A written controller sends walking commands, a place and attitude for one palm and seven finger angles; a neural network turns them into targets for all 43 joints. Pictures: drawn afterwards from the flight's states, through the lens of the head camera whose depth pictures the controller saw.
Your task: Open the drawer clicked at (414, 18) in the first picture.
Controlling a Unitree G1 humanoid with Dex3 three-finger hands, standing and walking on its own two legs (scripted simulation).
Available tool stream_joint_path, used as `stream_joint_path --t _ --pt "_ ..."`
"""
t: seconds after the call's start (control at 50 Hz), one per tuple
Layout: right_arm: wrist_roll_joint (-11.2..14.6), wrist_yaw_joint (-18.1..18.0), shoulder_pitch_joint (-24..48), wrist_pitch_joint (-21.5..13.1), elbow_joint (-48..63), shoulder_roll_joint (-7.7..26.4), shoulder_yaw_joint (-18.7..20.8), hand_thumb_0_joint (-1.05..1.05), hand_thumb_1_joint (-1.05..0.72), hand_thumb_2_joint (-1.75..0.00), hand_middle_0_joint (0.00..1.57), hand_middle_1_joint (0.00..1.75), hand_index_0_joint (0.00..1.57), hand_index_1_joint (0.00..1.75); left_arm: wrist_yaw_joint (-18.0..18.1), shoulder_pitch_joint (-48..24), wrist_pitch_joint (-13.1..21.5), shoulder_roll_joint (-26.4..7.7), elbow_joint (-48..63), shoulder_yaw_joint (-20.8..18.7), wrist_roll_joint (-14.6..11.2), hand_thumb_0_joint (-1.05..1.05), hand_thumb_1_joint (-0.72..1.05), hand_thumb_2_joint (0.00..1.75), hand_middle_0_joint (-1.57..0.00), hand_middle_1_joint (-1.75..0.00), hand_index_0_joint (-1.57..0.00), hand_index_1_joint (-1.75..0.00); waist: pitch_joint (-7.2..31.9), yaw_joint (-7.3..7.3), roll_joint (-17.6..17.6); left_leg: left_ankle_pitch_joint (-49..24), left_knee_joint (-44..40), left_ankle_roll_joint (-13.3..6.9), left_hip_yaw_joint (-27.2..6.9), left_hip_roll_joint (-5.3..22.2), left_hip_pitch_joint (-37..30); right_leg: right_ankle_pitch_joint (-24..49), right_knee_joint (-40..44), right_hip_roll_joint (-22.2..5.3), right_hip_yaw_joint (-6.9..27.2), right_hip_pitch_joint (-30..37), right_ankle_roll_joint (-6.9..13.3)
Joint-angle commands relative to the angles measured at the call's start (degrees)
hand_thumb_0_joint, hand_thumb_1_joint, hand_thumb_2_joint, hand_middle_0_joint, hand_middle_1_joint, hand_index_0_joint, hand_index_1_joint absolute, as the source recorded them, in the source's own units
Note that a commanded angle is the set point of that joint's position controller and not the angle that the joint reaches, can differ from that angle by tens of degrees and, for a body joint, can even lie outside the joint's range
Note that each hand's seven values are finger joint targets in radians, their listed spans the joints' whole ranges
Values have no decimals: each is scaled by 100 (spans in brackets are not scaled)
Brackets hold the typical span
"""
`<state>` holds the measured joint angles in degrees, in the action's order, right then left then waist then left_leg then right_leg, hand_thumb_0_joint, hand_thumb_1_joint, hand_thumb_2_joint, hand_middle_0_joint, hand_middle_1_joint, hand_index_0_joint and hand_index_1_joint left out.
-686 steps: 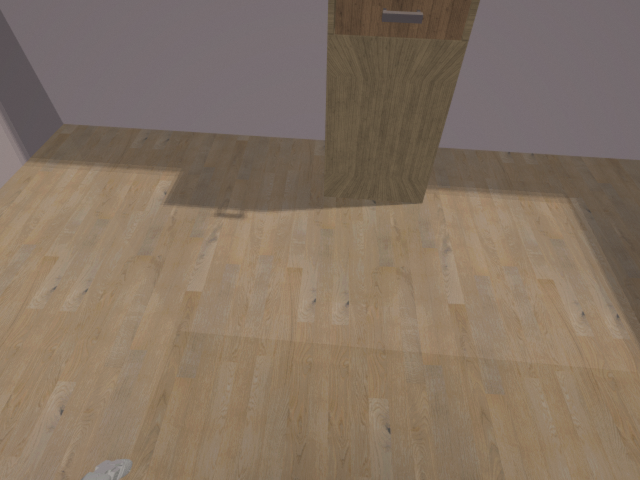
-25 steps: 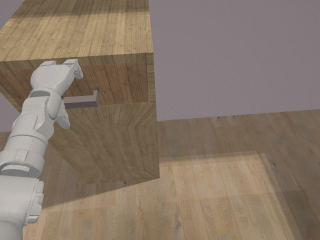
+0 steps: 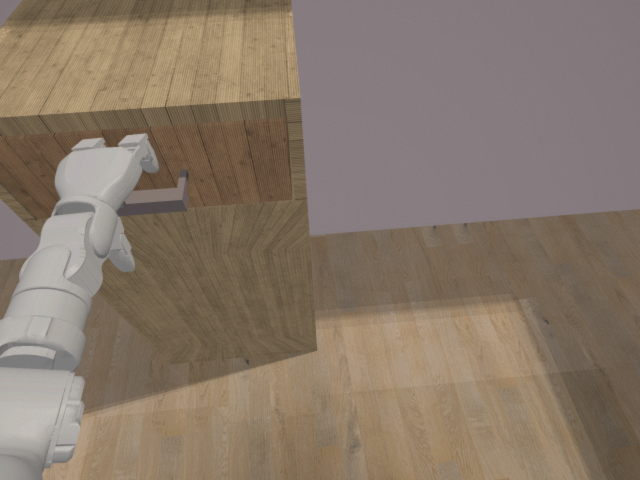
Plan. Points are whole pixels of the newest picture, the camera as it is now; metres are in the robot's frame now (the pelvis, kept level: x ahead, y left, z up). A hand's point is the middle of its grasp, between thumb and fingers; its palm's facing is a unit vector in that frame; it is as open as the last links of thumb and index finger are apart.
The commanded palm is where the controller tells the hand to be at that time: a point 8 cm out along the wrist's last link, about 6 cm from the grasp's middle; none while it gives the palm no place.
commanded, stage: lower the fingers behind the handle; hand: left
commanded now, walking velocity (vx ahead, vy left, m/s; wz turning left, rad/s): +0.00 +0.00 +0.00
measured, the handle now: (144, 190) +0.49 +0.26 +0.06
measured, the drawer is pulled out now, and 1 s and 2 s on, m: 0.00 0.00 0.00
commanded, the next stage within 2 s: close the thumb around the handle in 1.12 s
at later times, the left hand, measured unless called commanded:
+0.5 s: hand (136, 217) +0.45 +0.26 +0.05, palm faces -0.06 -0.02 -1.00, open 13.8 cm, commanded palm +0.43 +0.26 +0.11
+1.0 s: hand (141, 224) +0.45 +0.26 +0.04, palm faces -0.05 -0.03 -1.00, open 13.7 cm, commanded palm +0.43 +0.27 +0.10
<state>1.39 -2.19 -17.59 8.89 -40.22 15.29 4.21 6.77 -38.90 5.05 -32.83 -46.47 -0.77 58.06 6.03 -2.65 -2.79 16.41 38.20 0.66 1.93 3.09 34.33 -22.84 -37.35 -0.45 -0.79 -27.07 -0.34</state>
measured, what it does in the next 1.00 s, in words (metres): stands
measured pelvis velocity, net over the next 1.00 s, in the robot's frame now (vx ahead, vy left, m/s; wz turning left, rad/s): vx -0.01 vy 0.01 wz -0.01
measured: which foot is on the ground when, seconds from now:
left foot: down 0.00-1.00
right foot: down 0.00-1.00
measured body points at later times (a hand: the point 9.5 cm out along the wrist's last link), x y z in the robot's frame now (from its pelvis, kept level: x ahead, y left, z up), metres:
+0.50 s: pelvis +0.00 +0.00 -0.01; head +0.07 -0.01 +0.44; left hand +0.45 +0.26 +0.11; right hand +0.03 -0.27 -0.14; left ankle +0.02 +0.13 -0.72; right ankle -0.06 -0.12 -0.72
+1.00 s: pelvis -0.01 +0.01 -0.01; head +0.07 +0.00 +0.43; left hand +0.45 +0.26 +0.09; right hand +0.02 -0.27 -0.14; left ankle +0.02 +0.13 -0.72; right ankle -0.06 -0.12 -0.72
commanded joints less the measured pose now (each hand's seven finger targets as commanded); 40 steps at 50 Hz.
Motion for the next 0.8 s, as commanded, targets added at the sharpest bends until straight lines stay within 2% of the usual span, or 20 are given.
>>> stream_joint_path --t 0.0,0.02,0.06,0.12,0.18,0.22,0.26,0.28,0.36,0.38,0.4,0.44,0.48,0.5,0.56,0.62,0.66,0.68,0.7,0.78 --pt "24 -85 -293 -106 478 869 268 0 -90 -90 20 30 20 30 191 -2433 -85 -1471 878 -380 -49 0 -50 30 -30 -120 -30 -120 1929 -126 18 -2066 -55 -356 80 -393 -1858 2433 367 337 -100 88 161" --pt "12 -85 -304 -118 479 860 265 0 -90 -90 20 30 20 30 187 -2614 -67 -1402 1003 -296 -58 0 -50 30 -30 -120 -30 -120 1967 -162 -35 -2045 -35 -369 95 -393 -1917 2424 385 328 -85 52 156" --pt "-20 -108 -337 -100 490 882 264 0 -90 -90 20 30 20 30 218 -2572 16 -1735 1044 -587 3 0 -50 30 -30 -120 -30 -120 2181 -94 -60 -2209 0 -364 64 -388 -1944 2470 322 345 -83 154 186" --pt "-23 -72 -364 -114 497 830 287 0 -90 -90 20 30 20 30 300 -2484 66 -1410 1005 -420 9 0 -50 30 -30 -120 -30 -120 2109 -94 -167 -2262 47 -343 52 -369 -1967 2421 254 359 -120 -51 192" --pt "-21 -72 -382 -96 515 848 270 0 -90 -90 20 30 20 30 400 -2278 38 -1676 785 -671 45 0 -50 30 -30 -120 -30 -120 2194 -36 5 -2182 71 -351 84 -387 -1739 2501 215 349 -95 116 176" --pt "-11 -74 -362 -100 505 843 265 0 -90 -90 20 30 20 30 475 -2350 -40 -1512 621 -516 94 0 -50 30 -30 -120 -30 -120 1952 -109 45 -1943 59 -341 94 -377 -1598 2289 233 345 -114 -65 166" --pt "-36 -85 -412 -113 468 861 261 0 -90 -90 20 30 20 30 540 -2568 -44 -1565 645 -523 124 0 -50 30 -30 -120 -30 -120 2033 -173 83 -1955 90 -358 83 -360 -1616 2280 238 345 -90 -68 170" --pt "-22 -75 -425 -131 499 853 269 0 -90 -90 20 30 20 30 566 -2537 -39 -1628 699 -573 122 0 -50 30 -30 -120 -30 -120 2167 -107 -106 -1938 84 -348 84 -377 -1650 2264 215 347 -79 -38 172" --pt "-38 -120 -522 -164 415 852 270 0 -90 -90 20 30 20 30 584 -2781 -21 -1376 521 -324 127 0 -50 30 -30 -120 -30 -120 2055 -315 129 -1786 143 -369 59 -353 -1598 2134 253 347 -77 -218 151" --pt "-31 -129 -545 -170 407 871 283 0 -90 -90 20 30 20 30 602 -2700 9 -1668 505 -567 144 0 -50 30 -30 -120 -30 -120 2199 -223 -11 -1782 157 -358 70 -354 -1608 2142 213 348 -59 -182 151" --pt "-41 -138 -537 -166 400 865 286 0 -90 -90 20 30 20 30 612 -2721 32 -1668 564 -539 178 0 -50 30 -30 -120 -30 -120 2299 -213 -142 -1865 193 -355 71 -368 -1636 2222 162 352 -45 -185 163" --pt "-57 -109 -573 -182 390 825 313 0 -90 -90 20 30 20 30 639 -2698 86 -1379 669 -369 175 0 -50 30 -30 -120 -30 -120 2338 -221 -302 -2057 252 -333 49 -351 -1783 2245 107 379 -90 -352 185" --pt "-69 -89 -616 -167 378 830 320 0 -90 -90 20 30 20 30 667 -2351 89 -1423 497 -510 153 0 -50 30 -30 -120 -30 -120 2405 -162 -115 -2197 281 -334 41 -345 -1712 2373 69 390 -106 -247 180" --pt "-66 -78 -601 -163 367 835 315 0 -90 -90 20 30 20 30 674 -2347 66 -1314 479 -406 140 0 -50 30 -30 -120 -30 -120 2294 -197 -149 -2146 284 -334 55 -347 -1664 2376 76 389 -109 -304 178" --pt "-76 -80 -598 -147 352 858 306 0 -90 -90 20 30 20 30 717 -2249 28 -1425 327 -525 152 0 -50 30 -30 -120 -30 -120 2165 -200 91 -2013 274 -347 56 -344 -1450 2338 102 383 -97 -248 174" --pt "-45 -104 -613 -156 330 875 285 0 -90 -90 20 30 20 30 781 -2486 22 -1584 285 -535 205 0 -50 30 -30 -120 -30 -120 2019 -249 26 -1662 259 -357 72 -362 -1270 2096 118 372 -69 -355 160" --pt "-74 -122 -642 -174 317 872 302 0 -90 -90 20 30 20 30 829 -2571 94 -1670 356 -635 227 0 -50 30 -30 -120 -30 -120 2186 -253 34 -1748 305 -358 52 -345 -1308 2126 87 376 -64 -329 166" --pt "-66 -127 -653 -185 314 868 306 0 -90 -90 20 30 20 30 860 -2702 148 -1730 498 -640 255 0 -50 30 -30 -120 -30 -120 2335 -247 -220 -1844 344 -347 53 -353 -1402 2203 18 380 -48 -377 171" --pt "-77 -118 -667 -191 323 832 327 0 -90 -90 20 30 20 30 889 -2513 146 -1570 440 -583 263 0 -50 30 -30 -120 -30 -120 2390 -214 -308 -1946 380 -330 47 -353 -1481 2195 -30 398 -86 -448 187" --pt "-59 -103 -671 -186 296 859 305 0 -90 -90 20 30 20 30 932 -2425 18 -1591 146 -594 226 0 -50 30 -30 -120 -30 -120 2256 -258 -65 -1778 379 -338 67 -342 -1297 2137 11 394 -84 -439 154"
